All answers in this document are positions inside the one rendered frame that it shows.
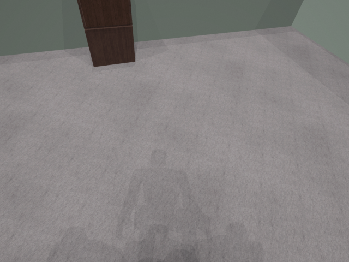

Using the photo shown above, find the cupboard door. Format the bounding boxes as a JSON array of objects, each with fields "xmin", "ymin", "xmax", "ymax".
[{"xmin": 80, "ymin": 0, "xmax": 130, "ymax": 27}]

